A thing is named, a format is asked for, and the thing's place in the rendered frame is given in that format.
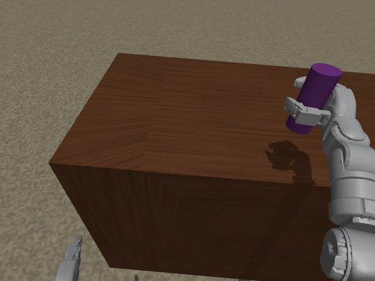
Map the can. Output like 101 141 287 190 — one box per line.
286 63 342 134

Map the left robot hand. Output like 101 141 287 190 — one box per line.
54 235 82 281

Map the right robot arm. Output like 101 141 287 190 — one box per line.
320 116 375 281

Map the right robot hand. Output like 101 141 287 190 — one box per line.
284 76 356 132

